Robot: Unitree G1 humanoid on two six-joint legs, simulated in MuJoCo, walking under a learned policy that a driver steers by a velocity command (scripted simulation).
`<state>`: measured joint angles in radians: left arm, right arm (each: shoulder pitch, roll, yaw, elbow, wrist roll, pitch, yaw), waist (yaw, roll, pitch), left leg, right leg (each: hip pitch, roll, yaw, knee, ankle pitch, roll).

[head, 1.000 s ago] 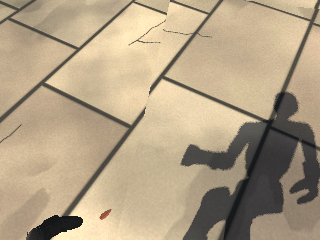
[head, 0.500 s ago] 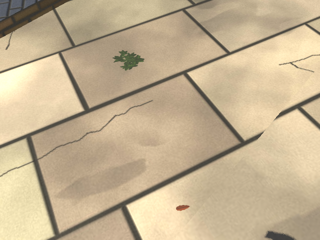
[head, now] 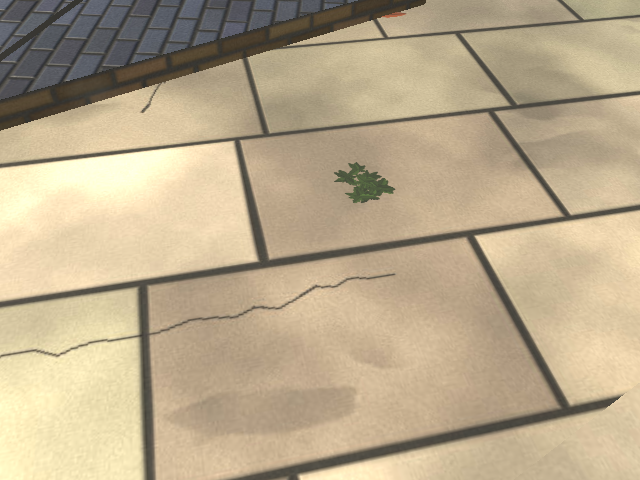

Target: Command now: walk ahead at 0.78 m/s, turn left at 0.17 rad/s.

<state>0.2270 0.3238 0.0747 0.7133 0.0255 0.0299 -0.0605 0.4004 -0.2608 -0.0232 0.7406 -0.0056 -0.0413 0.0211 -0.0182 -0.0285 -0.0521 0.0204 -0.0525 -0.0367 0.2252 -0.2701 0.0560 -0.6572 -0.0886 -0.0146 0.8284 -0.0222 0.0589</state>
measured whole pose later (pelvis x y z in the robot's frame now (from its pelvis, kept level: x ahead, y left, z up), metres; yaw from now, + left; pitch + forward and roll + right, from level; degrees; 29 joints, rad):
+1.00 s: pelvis +0.87 -0.05 -0.15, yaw -5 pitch +0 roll +3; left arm 0.05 0.27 0.01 0.82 0.02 -0.04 -0.05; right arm 0.49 -0.24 -0.04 1.06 -0.02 -0.13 0.01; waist -0.03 -0.04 0.07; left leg 0.11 -0.11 0.18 0.29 -0.42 0.06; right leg -0.74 -0.10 -0.03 0.94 -0.06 -0.10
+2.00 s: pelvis +1.72 -0.35 -0.14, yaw -40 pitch +2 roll +3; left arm 0.00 0.22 -0.03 0.68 0.04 -0.07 -0.02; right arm 0.46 -0.24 -0.02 0.91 0.03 -0.05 -0.01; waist -0.11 -0.02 0.08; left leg -0.26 -0.02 -0.02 1.13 -0.54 0.01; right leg -0.49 -0.01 -0.04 0.61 -0.16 -0.08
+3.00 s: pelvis +1.83 -0.42 -0.12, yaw +14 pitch +1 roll +0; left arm 0.15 0.27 0.03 0.64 0.03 0.02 0.04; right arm 0.22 -0.36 -0.11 0.68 -0.02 0.09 0.06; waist -0.01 0.06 0.06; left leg -0.52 -0.06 -0.06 1.13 -0.36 -0.06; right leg -0.22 -0.02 -0.08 0.42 -0.21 -0.03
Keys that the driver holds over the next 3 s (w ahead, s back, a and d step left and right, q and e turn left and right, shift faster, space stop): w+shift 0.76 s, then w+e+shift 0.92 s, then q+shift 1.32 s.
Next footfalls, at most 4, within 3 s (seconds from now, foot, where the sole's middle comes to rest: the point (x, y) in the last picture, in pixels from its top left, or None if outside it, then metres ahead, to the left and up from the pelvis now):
0.18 right None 0.28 -0.16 -0.78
0.74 left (307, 418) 0.76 0.03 -0.90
1.12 right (356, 278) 1.21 -0.12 -0.90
1.54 left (348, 179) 1.67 -0.12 -0.90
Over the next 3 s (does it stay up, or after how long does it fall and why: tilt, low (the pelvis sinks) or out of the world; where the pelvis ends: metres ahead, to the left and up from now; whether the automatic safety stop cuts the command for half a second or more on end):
stays up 1.83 -0.42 -0.12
